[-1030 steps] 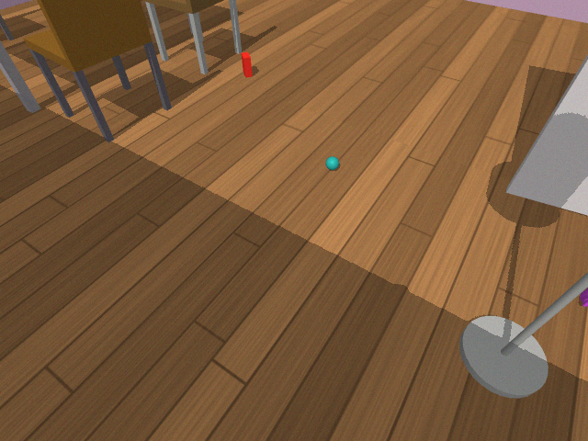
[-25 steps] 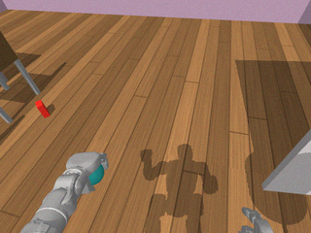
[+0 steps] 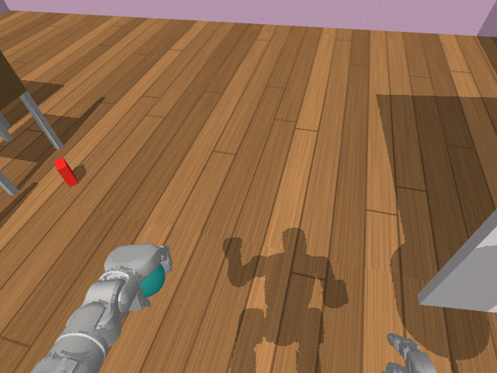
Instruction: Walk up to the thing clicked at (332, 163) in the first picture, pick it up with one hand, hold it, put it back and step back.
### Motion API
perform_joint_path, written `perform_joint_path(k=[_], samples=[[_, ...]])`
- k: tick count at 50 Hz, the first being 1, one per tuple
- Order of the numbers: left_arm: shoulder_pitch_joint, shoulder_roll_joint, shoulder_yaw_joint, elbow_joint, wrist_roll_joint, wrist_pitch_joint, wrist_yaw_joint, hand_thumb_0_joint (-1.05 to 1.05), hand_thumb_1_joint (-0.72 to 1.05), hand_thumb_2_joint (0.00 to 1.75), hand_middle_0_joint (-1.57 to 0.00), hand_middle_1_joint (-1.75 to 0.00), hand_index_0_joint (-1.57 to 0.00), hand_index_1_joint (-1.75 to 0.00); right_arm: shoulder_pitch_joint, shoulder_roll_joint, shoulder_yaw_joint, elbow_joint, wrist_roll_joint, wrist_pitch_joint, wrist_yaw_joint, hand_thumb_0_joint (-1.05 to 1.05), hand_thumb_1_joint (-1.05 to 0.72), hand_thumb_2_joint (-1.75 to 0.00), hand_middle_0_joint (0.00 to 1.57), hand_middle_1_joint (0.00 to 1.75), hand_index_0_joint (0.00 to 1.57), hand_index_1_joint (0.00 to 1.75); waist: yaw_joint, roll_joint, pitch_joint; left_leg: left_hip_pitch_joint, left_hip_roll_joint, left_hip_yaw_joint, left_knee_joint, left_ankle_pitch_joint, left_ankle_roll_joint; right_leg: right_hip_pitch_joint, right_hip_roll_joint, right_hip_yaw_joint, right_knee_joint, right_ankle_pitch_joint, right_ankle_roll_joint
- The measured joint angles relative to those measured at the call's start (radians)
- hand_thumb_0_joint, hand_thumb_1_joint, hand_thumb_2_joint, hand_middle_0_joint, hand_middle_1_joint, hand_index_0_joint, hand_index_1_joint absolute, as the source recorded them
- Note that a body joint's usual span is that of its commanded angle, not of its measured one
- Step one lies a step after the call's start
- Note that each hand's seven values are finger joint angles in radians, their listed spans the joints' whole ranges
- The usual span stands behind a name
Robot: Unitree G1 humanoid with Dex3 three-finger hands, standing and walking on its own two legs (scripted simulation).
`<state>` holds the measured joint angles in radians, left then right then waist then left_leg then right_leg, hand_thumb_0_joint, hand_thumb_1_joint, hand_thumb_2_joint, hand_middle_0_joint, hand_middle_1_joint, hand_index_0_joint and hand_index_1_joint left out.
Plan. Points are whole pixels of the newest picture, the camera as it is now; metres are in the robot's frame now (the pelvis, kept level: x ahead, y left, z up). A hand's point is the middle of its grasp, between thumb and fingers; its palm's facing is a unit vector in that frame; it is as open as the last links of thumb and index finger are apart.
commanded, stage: crouch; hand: left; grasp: from above
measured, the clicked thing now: (145, 277) +0.31 +0.22 -0.05
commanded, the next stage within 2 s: none
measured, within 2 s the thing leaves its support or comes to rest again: neither
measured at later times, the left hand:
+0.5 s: hand (152, 304) +0.29 +0.23 -0.14, palm faces -0.49 +0.01 -0.87, open 9.0 cm
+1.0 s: hand (176, 316) +0.35 +0.25 -0.39, palm faces -0.48 +0.00 -0.88, open 8.9 cm
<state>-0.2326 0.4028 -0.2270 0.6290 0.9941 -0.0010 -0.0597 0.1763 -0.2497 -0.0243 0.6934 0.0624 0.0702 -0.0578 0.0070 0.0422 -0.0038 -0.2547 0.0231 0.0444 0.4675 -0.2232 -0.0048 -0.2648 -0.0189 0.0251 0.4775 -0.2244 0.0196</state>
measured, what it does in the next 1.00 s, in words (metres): lowers itself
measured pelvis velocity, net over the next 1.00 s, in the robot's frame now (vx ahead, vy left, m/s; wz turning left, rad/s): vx -0.06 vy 0.01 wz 0.00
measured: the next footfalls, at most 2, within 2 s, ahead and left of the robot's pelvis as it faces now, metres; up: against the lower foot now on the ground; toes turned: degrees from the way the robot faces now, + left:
none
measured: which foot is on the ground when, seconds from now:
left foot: down 0.00-1.00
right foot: down 0.00-1.00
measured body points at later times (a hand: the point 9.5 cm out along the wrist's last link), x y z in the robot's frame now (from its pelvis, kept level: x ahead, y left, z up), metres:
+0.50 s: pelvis -0.01 +0.00 -0.04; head +0.06 +0.01 +0.41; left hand +0.31 +0.23 -0.09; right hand +0.10 -0.27 -0.15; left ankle +0.01 +0.12 -0.74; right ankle +0.02 -0.13 -0.74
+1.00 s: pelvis -0.06 +0.01 -0.25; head +0.13 +0.03 +0.16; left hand +0.37 +0.25 -0.34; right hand -0.01 -0.26 -0.38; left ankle +0.01 +0.12 -0.74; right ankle +0.02 -0.13 -0.74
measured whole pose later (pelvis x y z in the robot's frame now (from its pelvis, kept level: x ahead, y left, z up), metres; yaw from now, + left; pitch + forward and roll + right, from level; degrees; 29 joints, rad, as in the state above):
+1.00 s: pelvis -0.06 +0.01 -0.25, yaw +0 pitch +35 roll -4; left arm -0.72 0.48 -0.02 1.24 1.17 -0.07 0.34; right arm 0.22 -0.22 -0.05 0.75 -0.05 -0.03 0.01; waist -0.15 0.05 -0.20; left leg -1.75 0.03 -0.03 1.77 -0.62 0.02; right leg -1.71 -0.02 -0.01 1.72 -0.61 0.04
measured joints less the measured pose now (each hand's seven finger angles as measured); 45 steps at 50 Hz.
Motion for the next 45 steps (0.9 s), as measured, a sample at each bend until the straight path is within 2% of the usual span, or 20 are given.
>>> perform_joint_path(k=[5,11,19,26,30,36,45], samples=[[-0.008,-0.003,0.004,0.013,0.006,-0.007,0.023,0.01,0.11,0.71,-0.60,-0.86,-0.61,-0.79,0.003,-0.001,-0.001,0.005,-0.001,0.002,0.001,0.01,-0.91,-0.90,0.20,0.30,0.20,0.30,0.002,-0.001,0.000,-0.001,0.000,-0.001,0.000,-0.001,0.000,0.000,0.000,-0.001,-0.002,0.000,0.000],[-0.021,-0.012,0.015,0.062,0.018,0.000,0.069,0.01,0.10,0.73,-0.58,-0.88,-0.59,-0.81,0.003,0.002,-0.004,0.005,-0.002,0.005,0.008,0.01,-0.90,-0.89,0.20,0.30,0.20,0.30,-0.008,-0.006,0.000,-0.015,-0.002,-0.004,0.008,-0.003,0.001,-0.012,-0.002,-0.004,0.006,-0.004,0.001],[-0.065,-0.029,0.014,0.219,0.064,-0.032,0.169,0.01,0.10,0.74,-0.58,-0.87,-0.59,-0.82,0.005,0.004,-0.010,0.011,-0.019,0.006,0.024,0.01,-0.90,-0.89,0.20,0.30,0.20,0.30,-0.030,-0.035,0.000,-0.137,-0.002,-0.017,0.101,-0.032,0.000,-0.127,-0.003,-0.014,0.093,-0.034,0.000],[-0.176,-0.024,0.047,0.379,0.155,-0.077,0.316,0.01,0.10,0.74,-0.58,-0.88,-0.60,-0.82,0.025,-0.016,-0.034,0.026,-0.055,-0.019,0.049,0.01,-0.90,-0.89,0.20,0.30,0.20,0.30,-0.056,-0.049,-0.066,-0.480,0.009,-0.038,0.405,-0.138,-0.003,-0.453,0.006,-0.027,0.373,-0.134,0.003],[-0.260,-0.009,0.076,0.467,0.193,-0.077,0.387,0.01,0.10,0.72,-0.58,-0.89,-0.60,-0.82,0.038,-0.029,-0.046,0.031,-0.069,-0.032,0.053,0.01,-0.90,-0.89,0.20,0.30,0.20,0.30,-0.084,-0.043,-0.111,-0.706,0.013,-0.049,0.613,-0.211,-0.001,-0.674,0.008,-0.030,0.573,-0.206,0.006],[-0.373,0.017,0.123,0.554,0.181,-0.055,0.433,0.01,0.11,0.69,-0.58,-0.88,-0.61,-0.82,0.059,-0.026,-0.053,0.047,-0.085,-0.059,0.045,0.01,-0.90,-0.89,0.20,0.30,0.20,0.30,-0.120,-0.025,-0.165,-1.013,0.015,-0.056,0.874,-0.297,0.008,-0.977,0.011,-0.028,0.825,-0.283,0.011],[-0.461,0.050,0.181,0.594,0.173,-0.040,0.417,0.01,0.11,0.67,-0.60,-0.86,-0.63,-0.80,0.062,0.014,-0.038,0.067,-0.107,-0.079,0.047,0.01,-0.90,-0.89,0.20,0.30,0.20,0.30,-0.151,0.003,-0.196,-1.352,0.009,-0.065,1.171,-0.374,0.019,-1.308,0.008,-0.026,1.118,-0.362,0.019]])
